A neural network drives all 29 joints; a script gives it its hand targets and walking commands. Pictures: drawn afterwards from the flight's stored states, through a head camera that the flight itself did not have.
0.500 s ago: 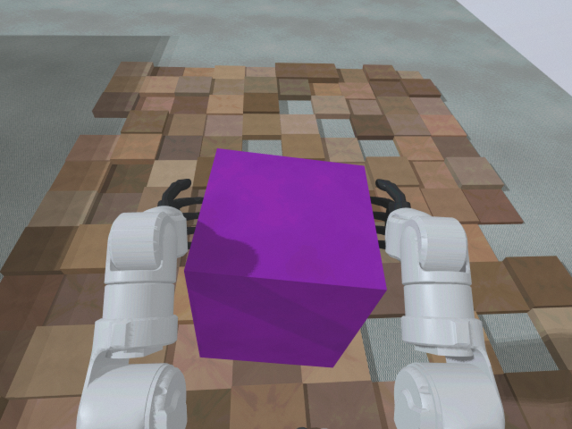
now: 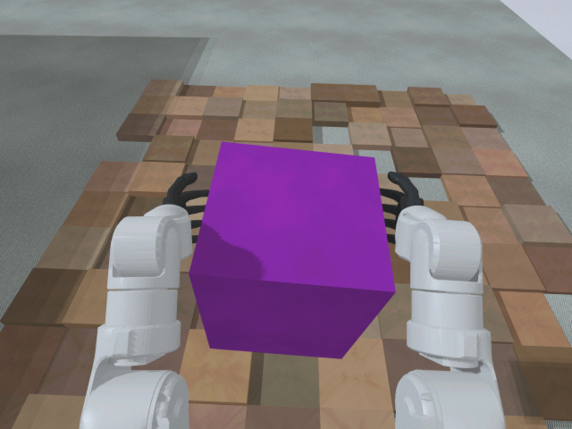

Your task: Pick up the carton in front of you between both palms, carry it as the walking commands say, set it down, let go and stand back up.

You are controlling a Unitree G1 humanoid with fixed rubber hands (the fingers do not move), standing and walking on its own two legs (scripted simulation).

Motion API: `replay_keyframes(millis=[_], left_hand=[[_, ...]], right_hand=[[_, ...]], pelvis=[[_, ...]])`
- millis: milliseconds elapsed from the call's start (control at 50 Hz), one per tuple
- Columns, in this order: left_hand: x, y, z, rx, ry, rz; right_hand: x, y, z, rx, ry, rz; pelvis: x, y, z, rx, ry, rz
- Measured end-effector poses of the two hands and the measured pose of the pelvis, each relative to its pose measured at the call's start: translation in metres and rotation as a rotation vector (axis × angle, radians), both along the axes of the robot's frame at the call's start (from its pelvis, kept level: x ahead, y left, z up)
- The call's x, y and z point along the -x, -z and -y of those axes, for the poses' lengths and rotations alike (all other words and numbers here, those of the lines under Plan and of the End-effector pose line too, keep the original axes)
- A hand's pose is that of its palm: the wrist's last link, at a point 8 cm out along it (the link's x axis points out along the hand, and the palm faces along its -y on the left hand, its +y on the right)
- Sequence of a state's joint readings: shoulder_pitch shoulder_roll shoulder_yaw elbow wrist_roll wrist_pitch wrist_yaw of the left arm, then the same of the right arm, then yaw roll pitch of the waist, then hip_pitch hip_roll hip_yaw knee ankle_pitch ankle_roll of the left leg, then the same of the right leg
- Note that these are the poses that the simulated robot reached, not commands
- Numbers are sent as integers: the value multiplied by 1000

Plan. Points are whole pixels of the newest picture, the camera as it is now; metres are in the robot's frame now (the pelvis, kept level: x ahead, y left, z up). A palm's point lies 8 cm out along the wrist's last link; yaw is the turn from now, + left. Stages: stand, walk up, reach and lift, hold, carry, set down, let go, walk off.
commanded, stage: carry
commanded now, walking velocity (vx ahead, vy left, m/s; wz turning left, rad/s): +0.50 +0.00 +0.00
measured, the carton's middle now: (286, 259) +0.36 +0.02 +0.05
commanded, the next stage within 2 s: none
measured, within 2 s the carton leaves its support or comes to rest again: neither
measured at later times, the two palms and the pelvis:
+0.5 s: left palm (241, 134) +0.62 +0.12 +0.09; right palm (398, 145) +0.62 -0.18 +0.08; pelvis +0.32 -0.01 -0.01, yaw -2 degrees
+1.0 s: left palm (235, 97) +0.75 +0.15 +0.09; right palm (374, 100) +0.75 -0.15 +0.10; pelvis +0.47 +0.00 -0.01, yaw +0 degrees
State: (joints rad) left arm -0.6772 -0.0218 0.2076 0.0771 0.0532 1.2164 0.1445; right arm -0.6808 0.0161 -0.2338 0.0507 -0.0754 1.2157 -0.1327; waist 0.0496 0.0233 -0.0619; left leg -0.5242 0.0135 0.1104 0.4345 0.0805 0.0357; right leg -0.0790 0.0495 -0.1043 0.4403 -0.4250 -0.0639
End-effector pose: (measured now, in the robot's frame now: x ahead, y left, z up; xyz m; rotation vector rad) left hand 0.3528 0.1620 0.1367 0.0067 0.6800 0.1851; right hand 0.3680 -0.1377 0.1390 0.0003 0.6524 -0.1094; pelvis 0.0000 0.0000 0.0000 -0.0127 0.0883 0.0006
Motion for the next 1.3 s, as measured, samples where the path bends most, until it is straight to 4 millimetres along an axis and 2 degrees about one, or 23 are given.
replay_keyframes(millis=[40,100,240,380,480,560,620,720,800,880,980,1120,1300], left_hand=[[-28,7,-5,13,12,-5],[-63,19,-5,17,44,-60],[-137,25,14,26,95,-124],[-209,24,31,48,70,-65],[-264,43,45,34,40,-31],[-282,67,43,14,11,-108],[-289,73,33,13,-14,-135],[-314,66,18,28,-34,-78],[-344,59,9,54,-28,-5],[-366,56,9,66,-23,1],[-395,46,14,29,21,-2],[-428,34,24,-30,68,-31],[-447,28,33,-53,77,-78]], right_hand=[[-25,3,-5,25,5,-6],[-52,12,-5,39,29,-60],[-102,23,14,18,106,-126],[-175,25,31,-32,141,-70],[-237,48,44,-49,125,-40],[-268,72,43,-57,91,-119],[-281,79,33,-71,78,-148],[-312,69,18,-38,39,-90],[-340,55,9,-10,39,-17],[-361,48,8,5,44,-11],[-382,43,14,4,58,-13],[-413,34,24,39,34,-39],[-438,26,32,55,6,-83]], pelvis=[[-29,7,-4,-26,-1,14],[-62,5,-11,-26,8,16],[-136,-12,-19,3,20,-1],[-230,-12,-6,-6,38,-3],[-310,10,13,1,31,15],[-343,6,19,5,6,3],[-364,0,21,-6,0,1],[-402,1,13,1,-3,17],[-435,12,6,17,-5,23],[-457,14,4,7,-1,22],[-471,15,4,14,-1,25],[-472,17,9,13,2,29],[-460,20,19,14,1,43]])
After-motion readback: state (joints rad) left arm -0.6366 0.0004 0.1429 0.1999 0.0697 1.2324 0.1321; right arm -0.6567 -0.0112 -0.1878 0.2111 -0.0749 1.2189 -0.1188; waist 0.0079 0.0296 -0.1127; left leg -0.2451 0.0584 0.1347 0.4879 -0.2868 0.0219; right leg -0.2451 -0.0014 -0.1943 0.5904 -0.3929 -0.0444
